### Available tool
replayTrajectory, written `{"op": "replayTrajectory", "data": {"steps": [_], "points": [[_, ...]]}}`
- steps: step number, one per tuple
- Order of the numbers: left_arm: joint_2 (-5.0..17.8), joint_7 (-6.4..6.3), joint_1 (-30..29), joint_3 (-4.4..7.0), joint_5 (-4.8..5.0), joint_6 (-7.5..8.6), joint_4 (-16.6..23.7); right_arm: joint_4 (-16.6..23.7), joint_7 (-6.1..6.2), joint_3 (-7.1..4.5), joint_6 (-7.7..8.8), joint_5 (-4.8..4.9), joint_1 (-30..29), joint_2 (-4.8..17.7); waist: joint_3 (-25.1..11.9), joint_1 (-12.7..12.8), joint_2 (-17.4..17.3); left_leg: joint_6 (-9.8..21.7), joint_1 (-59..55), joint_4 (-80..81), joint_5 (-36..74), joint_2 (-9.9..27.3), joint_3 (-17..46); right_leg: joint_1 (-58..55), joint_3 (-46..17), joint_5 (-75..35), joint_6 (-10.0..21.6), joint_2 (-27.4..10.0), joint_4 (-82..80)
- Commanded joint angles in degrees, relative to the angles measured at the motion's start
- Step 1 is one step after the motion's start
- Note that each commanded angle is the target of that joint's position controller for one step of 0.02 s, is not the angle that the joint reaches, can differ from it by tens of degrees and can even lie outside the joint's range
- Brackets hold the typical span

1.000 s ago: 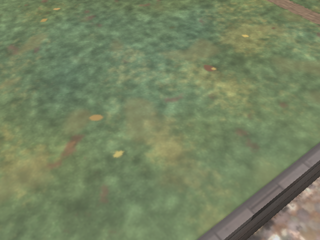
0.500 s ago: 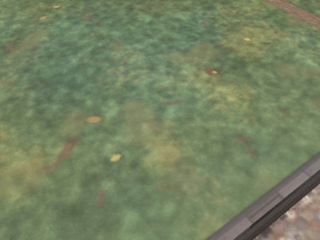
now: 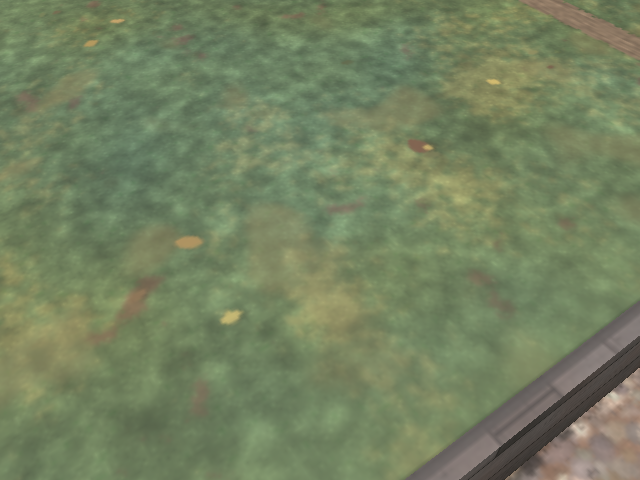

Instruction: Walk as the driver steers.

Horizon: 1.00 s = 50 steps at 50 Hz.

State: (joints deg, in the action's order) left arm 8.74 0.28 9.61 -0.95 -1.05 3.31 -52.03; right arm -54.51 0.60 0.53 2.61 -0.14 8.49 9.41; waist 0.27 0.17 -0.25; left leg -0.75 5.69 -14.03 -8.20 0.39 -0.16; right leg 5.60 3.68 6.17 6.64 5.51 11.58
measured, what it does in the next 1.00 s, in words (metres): stands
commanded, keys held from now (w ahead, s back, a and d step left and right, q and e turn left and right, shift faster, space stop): w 1.00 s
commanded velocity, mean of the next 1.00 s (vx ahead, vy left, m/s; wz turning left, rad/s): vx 0.50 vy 0.00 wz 0.00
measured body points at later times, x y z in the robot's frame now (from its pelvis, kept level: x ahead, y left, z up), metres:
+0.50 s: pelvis +0.01 -0.01 +0.00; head +0.01 -0.01 +0.45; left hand +0.12 +0.21 -0.13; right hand +0.12 -0.23 -0.14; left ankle -0.01 +0.13 -0.75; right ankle +0.00 -0.04 -0.75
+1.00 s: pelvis +0.01 +0.00 +0.00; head +0.02 -0.01 +0.45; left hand +0.14 +0.23 -0.12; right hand +0.13 -0.23 -0.14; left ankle -0.01 +0.13 -0.75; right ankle +0.00 -0.04 -0.75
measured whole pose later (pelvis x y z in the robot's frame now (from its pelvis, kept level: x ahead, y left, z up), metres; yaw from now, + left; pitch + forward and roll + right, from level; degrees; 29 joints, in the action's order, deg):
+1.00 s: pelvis +0.01 +0.00 +0.00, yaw +0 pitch +1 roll +1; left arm 11.7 0.9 8.5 -2.9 -1.4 3.3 -52.1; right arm -56.4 0.4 1.3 2.7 0.0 7.5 11.5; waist -1.0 0.3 -0.1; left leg -1.1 4.8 -12.0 -8.2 0.6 0.6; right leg 4.2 2.1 5.1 6.6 6.2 8.0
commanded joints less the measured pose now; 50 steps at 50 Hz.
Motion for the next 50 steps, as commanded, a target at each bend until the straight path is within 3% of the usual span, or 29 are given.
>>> {"op": "replayTrajectory", "data": {"steps": [1,20,50], "points": [[4.9,-0.06,-1.7,0.78,-0.02,0.77,3.2,2.7,0.1,-0.7,0.72,0.05,-1.5,4.3,-1.8,0.0,0.9,3.5,0.8,1.5,2.3,5.4,5.6,-0.4,-11.1,-2.5,-3.3,-11.9,-3.8],[6.5,0.06,-1.4,0.0,-0.1,0.67,2.9,1.6,0.03,-0.28,0.64,0.2,-1.7,5.5,-3.4,0.1,1.0,2.8,1.5,1.4,3.2,5.7,5.9,-3.3,-11.7,-10.3,-4.3,-12.3,-3.9],[8.4,0.51,-2.9,-0.87,-0.37,0.76,3.1,1.0,-0.15,-0.13,0.73,0.08,-2.6,7.3,-4.0,0.0,0.7,2.6,-0.1,2.8,6.0,6.5,6.8,-4.1,-11.6,-12.2,-4.4,-12.4,-3.5]]}}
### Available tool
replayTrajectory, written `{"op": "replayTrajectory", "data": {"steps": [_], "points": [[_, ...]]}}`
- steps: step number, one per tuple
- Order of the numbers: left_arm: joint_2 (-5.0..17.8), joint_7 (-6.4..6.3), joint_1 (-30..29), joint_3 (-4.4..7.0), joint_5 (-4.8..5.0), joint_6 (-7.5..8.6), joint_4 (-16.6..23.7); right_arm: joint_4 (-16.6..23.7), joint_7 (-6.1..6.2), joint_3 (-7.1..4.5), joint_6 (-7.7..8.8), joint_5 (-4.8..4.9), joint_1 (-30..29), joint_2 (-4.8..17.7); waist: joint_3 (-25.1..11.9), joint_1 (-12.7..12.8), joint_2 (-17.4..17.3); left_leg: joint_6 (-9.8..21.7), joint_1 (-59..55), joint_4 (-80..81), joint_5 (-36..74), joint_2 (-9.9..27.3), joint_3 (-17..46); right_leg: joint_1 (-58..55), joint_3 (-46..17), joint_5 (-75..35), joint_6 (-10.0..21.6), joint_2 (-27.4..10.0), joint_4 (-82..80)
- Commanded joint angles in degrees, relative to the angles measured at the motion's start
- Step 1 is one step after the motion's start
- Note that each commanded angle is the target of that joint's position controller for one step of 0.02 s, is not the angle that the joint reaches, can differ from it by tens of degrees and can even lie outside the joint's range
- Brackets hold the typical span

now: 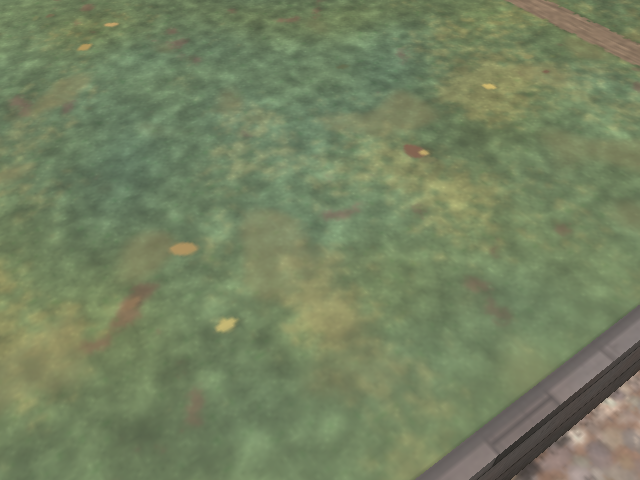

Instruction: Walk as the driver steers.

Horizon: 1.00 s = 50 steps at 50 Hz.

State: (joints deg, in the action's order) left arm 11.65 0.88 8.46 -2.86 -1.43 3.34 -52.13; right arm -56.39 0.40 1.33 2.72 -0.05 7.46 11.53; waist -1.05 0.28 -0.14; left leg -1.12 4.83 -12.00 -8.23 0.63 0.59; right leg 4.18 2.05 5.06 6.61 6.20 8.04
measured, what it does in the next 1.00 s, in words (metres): stands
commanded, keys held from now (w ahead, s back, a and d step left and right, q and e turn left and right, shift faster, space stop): w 0.82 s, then no key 0.18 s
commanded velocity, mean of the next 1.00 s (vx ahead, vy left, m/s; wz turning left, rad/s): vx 0.47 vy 0.00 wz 0.00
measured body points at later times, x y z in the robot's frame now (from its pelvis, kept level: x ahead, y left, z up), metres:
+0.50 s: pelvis +0.01 +0.01 +0.00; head +0.01 +0.00 +0.45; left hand +0.13 +0.24 -0.12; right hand +0.12 -0.23 -0.14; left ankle -0.02 +0.14 -0.75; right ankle -0.01 -0.04 -0.75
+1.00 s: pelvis +0.00 +0.02 +0.00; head +0.01 +0.02 +0.45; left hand +0.13 +0.25 -0.12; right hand +0.10 -0.23 -0.14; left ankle -0.02 +0.14 -0.75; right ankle -0.01 -0.04 -0.75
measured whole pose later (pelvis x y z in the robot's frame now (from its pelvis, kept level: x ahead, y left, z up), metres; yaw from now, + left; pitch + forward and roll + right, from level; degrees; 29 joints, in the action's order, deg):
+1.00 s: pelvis +0.00 +0.02 +0.00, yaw +0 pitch +0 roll +0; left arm 13.3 0.8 6.6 -2.9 -1.6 3.1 -52.4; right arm -59.6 0.5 2.1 2.5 -0.1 6.9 13.0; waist 0.6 -0.3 0.5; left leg 0.2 4.1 -13.5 -9.1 -1.0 1.5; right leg 4.6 1.7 7.5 5.1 4.7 12.4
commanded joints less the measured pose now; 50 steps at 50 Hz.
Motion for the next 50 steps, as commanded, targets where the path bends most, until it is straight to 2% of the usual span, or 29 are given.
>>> {"op": "replayTrajectory", "data": {"steps": [1,14,15,18,25,26,27,31,41,44,50], "points": [[5.5,-0.09,-1.8,1.02,0.0,0.73,3.2,2.9,0.04,-0.93,0.63,-0.02,-1.6,5.2,-2.7,-0.1,0.6,3.0,0.7,0.9,6.1,6.3,6.1,-2.7,-10.0,-11.1,-4.3,-13.1,0.1],[6.0,-0.03,-2.7,0.89,-0.09,0.8,3.4,2.9,-0.01,-0.89,0.73,0.03,-2.1,5.7,-2.6,-0.1,0.4,3.1,0.2,1.5,6.6,6.4,6.4,-2.6,-9.9,-10.9,-4.3,-13.2,0.5],[6.7,-0.22,-1.9,1.29,-0.02,1.03,3.0,2.5,0.11,-0.89,0.84,0.02,-2.3,5.9,-3.0,0.3,0.6,2.9,-0.6,0.2,6.6,6.5,6.5,-2.0,-9.5,-9.4,-4.4,-13.0,0.9],[6.3,-0.2,-2.5,1.24,0.01,1.17,3.1,2.4,0.11,-0.73,0.9,-0.02,-2.7,5.9,-2.0,0.0,0.3,3.0,-0.5,0.1,6.2,6.5,6.6,-0.7,-9.6,-7.6,-4.4,-12.8,0.4],[6.5,-0.15,-2.6,1.42,0.07,1.15,3.0,1.9,0.19,-0.61,0.85,0.01,-2.8,6.1,-2.7,-0.2,0.4,3.1,-0.9,-0.3,7.2,6.4,6.8,-1.6,-9.5,-11.3,-4.4,-13.1,1.3],[6.6,-0.4,-3.7,1.29,-0.05,1.0,3.5,1.7,0.38,-0.71,0.65,0.22,-2.5,6.8,-2.1,-0.7,1.7,3.6,-0.7,-1.3,7.7,6.1,6.6,-1.7,-10.0,-15.2,-4.4,-13.3,2.1],[6.4,-0.5,-3.6,1.23,0.01,0.92,3.5,1.5,0.47,-0.6,0.58,0.25,-1.9,6.5,-3.1,-0.8,1.9,3.6,-1.0,-1.3,7.7,6.1,6.6,-2.2,-10.0,-16.4,-4.4,-13.4,2.5],[6.7,-0.53,-3.8,1.14,0.02,0.72,3.6,1.3,0.48,-0.32,0.5,0.07,-2.5,6.3,-2.8,-0.5,0.6,3.5,-0.8,-0.9,7.7,6.0,6.8,-2.4,-9.8,-14.5,-4.4,-13.4,2.5],[7.1,-0.42,-5.0,1.03,-0.15,0.64,3.9,1.0,0.37,-0.13,0.58,-0.1,-3.2,7.0,-2.2,-0.5,0.4,3.6,-1.0,0.4,7.8,6.3,7.5,-2.0,-9.6,-10.5,-4.5,-13.4,1.7],[7.3,-0.28,-3.5,1.11,-0.24,0.63,3.1,-0.1,0.38,-0.16,0.51,-0.02,-1.6,7.3,-2.4,-0.4,0.7,3.6,-1.4,-0.6,9.0,6.2,7.2,-2.3,-9.0,-12.4,-4.7,-13.4,3.0],[7.3,-0.17,-2.0,1.21,-0.09,0.11,1.9,-1.7,0.17,-0.3,0.07,0.0,-0.9,7.5,-0.7,-0.3,0.5,3.5,-0.7,-1.5,8.0,6.2,7.2,-0.3,-8.7,-9.0,-4.6,-13.2,4.3]]}}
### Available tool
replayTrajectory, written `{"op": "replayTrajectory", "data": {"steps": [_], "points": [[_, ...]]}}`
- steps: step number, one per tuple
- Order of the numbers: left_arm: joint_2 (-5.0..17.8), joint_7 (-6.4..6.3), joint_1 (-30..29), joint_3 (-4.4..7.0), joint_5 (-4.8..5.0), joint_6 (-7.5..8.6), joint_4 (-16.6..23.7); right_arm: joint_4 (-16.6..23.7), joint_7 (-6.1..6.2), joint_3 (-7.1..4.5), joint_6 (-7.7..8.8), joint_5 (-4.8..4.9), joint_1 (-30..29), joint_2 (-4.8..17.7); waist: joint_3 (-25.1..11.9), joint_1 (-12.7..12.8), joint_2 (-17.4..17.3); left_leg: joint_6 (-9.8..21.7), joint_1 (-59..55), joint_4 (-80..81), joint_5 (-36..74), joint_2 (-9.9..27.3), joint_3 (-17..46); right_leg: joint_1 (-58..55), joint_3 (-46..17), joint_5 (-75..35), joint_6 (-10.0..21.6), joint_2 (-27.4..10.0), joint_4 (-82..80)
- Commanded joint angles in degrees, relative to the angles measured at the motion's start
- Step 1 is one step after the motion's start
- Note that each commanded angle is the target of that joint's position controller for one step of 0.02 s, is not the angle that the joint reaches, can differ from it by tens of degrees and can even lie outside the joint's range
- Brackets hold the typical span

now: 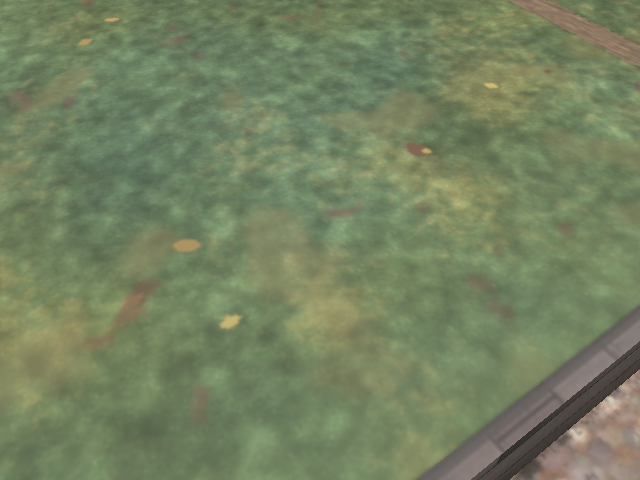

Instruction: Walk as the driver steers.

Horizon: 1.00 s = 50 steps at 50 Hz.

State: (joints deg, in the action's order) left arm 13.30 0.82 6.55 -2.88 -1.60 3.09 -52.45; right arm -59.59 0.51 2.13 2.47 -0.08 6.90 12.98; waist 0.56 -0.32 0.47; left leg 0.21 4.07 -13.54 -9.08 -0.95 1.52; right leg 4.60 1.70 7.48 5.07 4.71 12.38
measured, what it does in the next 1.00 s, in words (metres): stands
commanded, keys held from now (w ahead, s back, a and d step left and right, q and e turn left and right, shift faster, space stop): no key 0.92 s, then w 0.08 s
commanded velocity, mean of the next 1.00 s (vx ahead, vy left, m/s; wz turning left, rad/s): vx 0.06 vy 0.00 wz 0.00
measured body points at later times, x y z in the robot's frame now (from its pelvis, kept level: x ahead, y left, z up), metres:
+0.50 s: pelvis -0.01 +0.00 +0.00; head +0.00 +0.00 +0.45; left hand +0.01 +0.24 -0.15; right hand +0.03 -0.24 -0.16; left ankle -0.02 +0.12 -0.75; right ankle -0.01 -0.06 -0.75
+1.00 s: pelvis -0.01 -0.01 +0.00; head -0.01 -0.02 +0.45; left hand +0.01 +0.21 -0.16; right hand -0.01 -0.24 -0.17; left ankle -0.02 +0.12 -0.75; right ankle -0.01 -0.06 -0.75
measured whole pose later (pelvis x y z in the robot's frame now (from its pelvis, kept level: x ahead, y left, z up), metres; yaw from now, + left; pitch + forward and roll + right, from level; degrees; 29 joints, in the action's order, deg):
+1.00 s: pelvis -0.01 -0.01 +0.00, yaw +0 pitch +0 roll +1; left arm 9.6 -0.4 19.4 -2.6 -1.1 1.1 -57.6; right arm -65.6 0.7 1.5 -0.3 -0.4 16.1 9.8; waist -0.5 -0.3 -0.4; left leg -0.9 7.1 -18.7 -11.3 -0.2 2.0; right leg 7.8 2.4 10.0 5.9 5.3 17.8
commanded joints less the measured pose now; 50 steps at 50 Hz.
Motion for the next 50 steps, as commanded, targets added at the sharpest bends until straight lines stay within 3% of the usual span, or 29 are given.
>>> {"op": "replayTrajectory", "data": {"steps": [1,10,24,27,29,46,50], "points": [[5.7,-0.11,0.3,1.19,0.13,0.25,1.9,1.2,0.03,-1.15,0.18,0.0,-0.2,6.1,-2.1,0.2,0.0,2.1,0.0,0.0,8.9,7.8,6.3,-0.5,-8.3,-11.3,-3.1,-11.7,0.2],[6.0,0.1,5.6,1.68,0.19,-0.4,-1.1,-1.5,-0.44,-1.41,-0.29,0.02,1.2,5.9,-0.4,0.6,-1.1,1.6,1.0,-0.4,5.9,8.0,6.6,1.8,-8.0,-5.2,-3.0,-11.4,1.0],[4.5,-0.55,12.4,1.89,0.34,-1.17,-3.9,-4.9,0.02,-1.69,-1.43,0.14,5.0,4.6,1.4,0.2,-0.4,2.0,2.5,-1.8,2.7,7.4,6.3,4.6,-8.3,-2.6,-2.6,-10.8,1.7],[4.1,-0.69,13.5,1.89,0.33,-1.27,-4.3,-5.3,0.1,-1.72,-1.57,0.17,5.7,4.2,1.7,0.2,-0.4,2.0,3.1,-2.0,2.0,7.2,6.2,4.8,-8.4,-2.2,-2.5,-10.7,1.8],[3.4,-0.48,13.5,1.52,0.34,-1.54,-4.0,-5.2,-0.13,-1.55,-1.86,-0.32,6.8,3.5,2.0,0.0,-1.0,2.2,4.0,-1.6,1.4,7.0,5.9,4.5,-8.5,-2.1,-2.2,-10.7,2.0],[1.7,-1.35,16.4,1.37,0.63,-1.58,-4.0,-5.2,0.18,-1.44,-2.35,0.02,11.2,1.8,2.2,0.1,0.2,1.8,6.6,-3.3,-0.3,6.3,5.2,3.5,-9.2,-5.2,-2.0,-10.8,2.6],[1.8,-1.42,13.6,1.25,0.49,-1.6,-2.8,-4.3,0.46,-0.87,-2.61,-0.7,10.6,0.6,3.9,-0.1,1.0,2.0,4.9,-2.0,-2.8,5.2,4.4,8.0,-11.3,12.9,-1.7,-10.5,-4.1]]}}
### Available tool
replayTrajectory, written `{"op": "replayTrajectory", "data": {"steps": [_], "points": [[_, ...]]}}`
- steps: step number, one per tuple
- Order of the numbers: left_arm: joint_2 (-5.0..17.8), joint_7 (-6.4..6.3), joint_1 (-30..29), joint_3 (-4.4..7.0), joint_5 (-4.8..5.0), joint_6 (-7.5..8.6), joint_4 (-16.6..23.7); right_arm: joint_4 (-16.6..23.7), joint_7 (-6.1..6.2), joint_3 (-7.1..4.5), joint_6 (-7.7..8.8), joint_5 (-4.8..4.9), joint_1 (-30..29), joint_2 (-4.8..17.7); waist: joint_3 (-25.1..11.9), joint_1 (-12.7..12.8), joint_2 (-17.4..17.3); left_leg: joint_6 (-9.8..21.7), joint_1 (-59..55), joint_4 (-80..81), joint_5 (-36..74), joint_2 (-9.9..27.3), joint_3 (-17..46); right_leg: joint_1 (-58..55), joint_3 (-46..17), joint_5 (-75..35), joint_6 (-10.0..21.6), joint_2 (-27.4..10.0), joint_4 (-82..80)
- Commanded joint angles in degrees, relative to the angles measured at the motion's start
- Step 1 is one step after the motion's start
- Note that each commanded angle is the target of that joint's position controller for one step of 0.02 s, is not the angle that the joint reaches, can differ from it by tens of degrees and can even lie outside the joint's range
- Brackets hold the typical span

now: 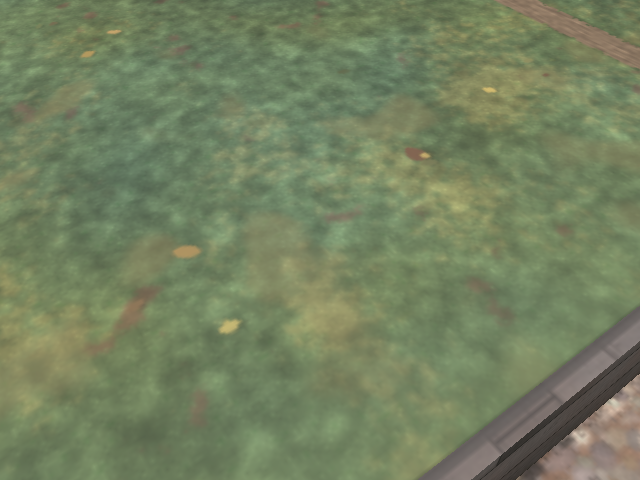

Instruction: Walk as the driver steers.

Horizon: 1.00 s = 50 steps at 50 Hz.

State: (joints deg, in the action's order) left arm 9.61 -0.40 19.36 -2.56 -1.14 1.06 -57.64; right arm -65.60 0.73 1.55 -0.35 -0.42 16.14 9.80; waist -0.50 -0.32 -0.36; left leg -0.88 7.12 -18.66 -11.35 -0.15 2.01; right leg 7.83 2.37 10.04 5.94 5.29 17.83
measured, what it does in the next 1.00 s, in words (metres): stands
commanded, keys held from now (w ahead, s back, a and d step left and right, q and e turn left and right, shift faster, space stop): w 1.00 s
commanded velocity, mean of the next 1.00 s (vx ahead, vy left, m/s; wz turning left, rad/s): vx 0.42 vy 0.00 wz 0.00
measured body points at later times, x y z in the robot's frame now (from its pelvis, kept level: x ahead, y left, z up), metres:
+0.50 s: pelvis +0.03 +0.01 +0.00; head +0.04 +0.01 +0.45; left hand +0.13 +0.23 -0.14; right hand +0.09 -0.22 -0.15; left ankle -0.01 +0.14 -0.75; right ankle +0.00 -0.05 -0.75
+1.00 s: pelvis +0.01 +0.04 +0.01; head +0.02 +0.04 +0.46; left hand +0.13 +0.26 -0.13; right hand +0.12 -0.19 -0.13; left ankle -0.01 +0.14 -0.75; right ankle +0.00 -0.05 -0.75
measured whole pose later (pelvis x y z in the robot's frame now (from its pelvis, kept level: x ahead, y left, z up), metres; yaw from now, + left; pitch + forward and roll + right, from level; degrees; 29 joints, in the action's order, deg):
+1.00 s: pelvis +0.01 +0.04 +0.01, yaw +1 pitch +0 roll +0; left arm 10.6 0.1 7.6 -0.8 -0.9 2.9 -52.9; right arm -56.5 0.9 1.0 3.4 -0.5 8.2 10.3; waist 0.5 -0.3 0.6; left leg 2.0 2.6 -9.9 -7.1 -3.0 3.0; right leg 4.1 1.6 7.1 2.9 2.5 11.3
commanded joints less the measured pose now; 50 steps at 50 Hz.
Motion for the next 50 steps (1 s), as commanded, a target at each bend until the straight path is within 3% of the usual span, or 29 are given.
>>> {"op": "replayTrajectory", "data": {"steps": [1,7,8,10,13,16,21,30,50], "points": [[5.7,-0.23,0.2,1.0,0.17,0.53,2.7,2.1,0.32,-0.24,0.33,-0.42,1.4,3.7,5.2,-0.2,1.9,3.3,1.7,3.2,-0.2,4.3,3.8,5.1,-12.3,11.0,-2.4,-11.1,-10.5],[5.4,0.07,-0.9,1.48,0.37,1.48,3.8,4.2,0.74,-0.59,2.1,-0.02,2.2,3.8,3.2,0.4,0.7,4.2,2.5,3.4,2.1,4.4,3.9,-0.2,-11.8,2.8,-1.6,-11.1,-10.6],[6.0,-0.14,-0.2,1.95,0.39,1.81,3.4,4.3,0.91,-1.05,2.5,0.17,1.9,4.8,2.6,0.5,1.2,4.1,1.5,2.5,2.5,4.7,4.2,-0.6,-10.9,1.4,-1.7,-10.8,-9.6],[5.6,-0.18,-0.8,2.12,0.56,2.16,3.7,4.8,0.96,-1.15,2.91,0.28,1.7,4.2,2.2,0.5,1.2,4.2,1.7,1.9,3.1,4.7,4.2,-1.5,-10.4,-2.9,-1.5,-10.8,-8.8],[5.3,-0.55,-2.5,2.3,0.77,2.19,4.6,5.0,1.13,-1.16,3.2,0.78,2.8,3.6,0.9,0.0,2.3,5.2,2.1,-0.7,4.0,4.3,3.9,-4.7,-10.6,-18.1,-1.1,-11.7,-5.8],[5.3,-0.65,-4.0,2.58,1.18,2.11,5.3,6.2,1.37,-1.09,3.57,0.75,2.1,3.5,0.0,-0.2,1.6,5.3,2.1,-1.9,5.0,3.9,4.0,-6.3,-10.3,-24.5,-0.7,-12.0,-4.0],[5.5,-0.54,-5.6,2.79,0.88,2.32,5.8,8.1,1.51,-1.28,3.78,1.02,0.5,4.0,-1.3,-0.1,0.7,4.5,0.5,-1.1,11.5,4.5,4.8,-8.3,-9.2,-33.5,-1.2,-12.2,-2.5],[5.1,-0.22,-9.5,2.83,0.54,2.24,6.6,10.2,1.29,-1.56,3.9,0.56,-3.5,4.7,-1.5,0.0,-0.3,4.4,-3.5,3.4,18.0,6.3,6.5,-6.7,-8.3,-24.5,-2.0,-12.0,-4.2],[5.7,0.41,-13.9,2.58,0.23,2.61,8.1,11.8,0.19,-1.36,4.37,-0.16,-9.4,5.8,-1.3,-0.1,0.4,4.6,-5.4,9.4,12.5,6.8,7.9,-3.0,-7.8,-10.1,-3.8,-12.5,-7.9]]}}
Keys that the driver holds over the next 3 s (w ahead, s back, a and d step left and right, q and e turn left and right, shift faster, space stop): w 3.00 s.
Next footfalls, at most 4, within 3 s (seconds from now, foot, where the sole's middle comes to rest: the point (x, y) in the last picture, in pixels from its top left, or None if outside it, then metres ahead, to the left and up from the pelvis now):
none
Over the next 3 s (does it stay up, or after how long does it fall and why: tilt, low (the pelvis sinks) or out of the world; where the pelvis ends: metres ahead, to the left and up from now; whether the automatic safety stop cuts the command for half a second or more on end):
stays up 0.00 0.06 0.01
